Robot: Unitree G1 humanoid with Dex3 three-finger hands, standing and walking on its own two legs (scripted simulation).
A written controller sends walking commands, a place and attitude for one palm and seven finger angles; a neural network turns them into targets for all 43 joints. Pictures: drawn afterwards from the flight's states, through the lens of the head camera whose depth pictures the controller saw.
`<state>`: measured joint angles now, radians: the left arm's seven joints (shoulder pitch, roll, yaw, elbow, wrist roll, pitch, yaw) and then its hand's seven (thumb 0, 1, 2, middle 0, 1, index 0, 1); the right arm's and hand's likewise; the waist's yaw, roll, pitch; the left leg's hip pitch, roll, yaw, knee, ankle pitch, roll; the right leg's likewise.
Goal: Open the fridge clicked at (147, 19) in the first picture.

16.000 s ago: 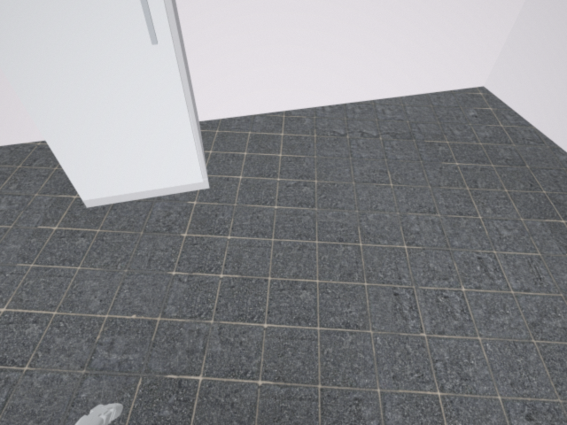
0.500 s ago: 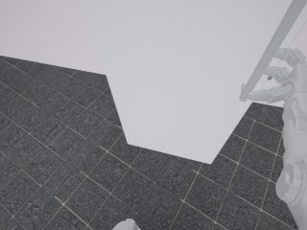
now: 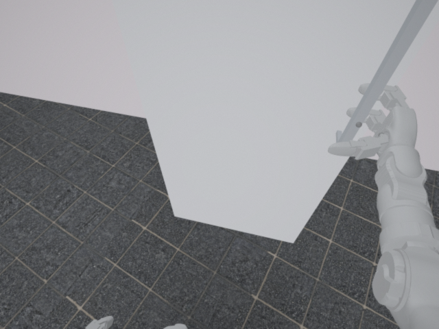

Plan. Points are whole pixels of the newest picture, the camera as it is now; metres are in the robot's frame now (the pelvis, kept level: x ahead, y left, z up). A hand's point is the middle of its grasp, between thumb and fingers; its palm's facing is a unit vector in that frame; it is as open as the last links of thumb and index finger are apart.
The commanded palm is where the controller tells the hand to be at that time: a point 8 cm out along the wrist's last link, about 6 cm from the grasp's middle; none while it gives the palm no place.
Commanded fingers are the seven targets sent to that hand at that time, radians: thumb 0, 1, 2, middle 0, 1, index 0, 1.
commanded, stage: slide the fingers in behind the handle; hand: right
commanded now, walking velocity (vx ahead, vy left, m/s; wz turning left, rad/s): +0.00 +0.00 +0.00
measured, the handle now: (395, 43) +0.52 -0.20 +0.26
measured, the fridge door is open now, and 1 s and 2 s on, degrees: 0 0 0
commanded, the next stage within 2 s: grip the handle and tug to test in 1.06 s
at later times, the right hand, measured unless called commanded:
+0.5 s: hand (351, 124) +0.47 -0.17 +0.13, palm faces +0.10 +0.99 +0.00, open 14.0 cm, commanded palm +0.44 -0.22 +0.13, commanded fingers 0.00 0.50 -0.30 0.30 1.20 0.30 1.20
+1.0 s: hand (349, 125) +0.46 -0.17 +0.13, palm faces +0.10 +1.00 +0.00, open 14.0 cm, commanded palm +0.43 -0.21 +0.13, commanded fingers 0.00 0.50 -0.30 0.30 1.20 0.30 1.20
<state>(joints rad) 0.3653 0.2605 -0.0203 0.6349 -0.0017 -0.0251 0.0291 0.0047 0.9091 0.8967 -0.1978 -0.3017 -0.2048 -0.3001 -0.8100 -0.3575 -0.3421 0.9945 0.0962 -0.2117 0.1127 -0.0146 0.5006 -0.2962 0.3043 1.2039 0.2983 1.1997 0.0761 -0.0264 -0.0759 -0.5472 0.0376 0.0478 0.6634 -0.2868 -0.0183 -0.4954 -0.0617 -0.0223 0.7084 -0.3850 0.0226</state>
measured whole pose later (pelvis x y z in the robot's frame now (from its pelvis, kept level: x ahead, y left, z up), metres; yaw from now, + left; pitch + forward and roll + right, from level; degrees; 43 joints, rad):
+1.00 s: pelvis -0.01 -0.01 +0.00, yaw +0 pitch +10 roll +1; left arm 0.39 0.25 -0.02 0.66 0.01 -0.04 0.02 0.01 0.91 0.90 -0.20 -0.30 -0.20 -0.30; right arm -0.84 -0.31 -0.30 1.02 0.09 -0.23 0.06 -0.01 0.50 -0.30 0.30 1.20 0.30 1.20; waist 0.08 -0.02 -0.07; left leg -0.55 0.05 0.04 0.66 -0.27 -0.03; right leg -0.51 -0.05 -0.03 0.72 -0.38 0.01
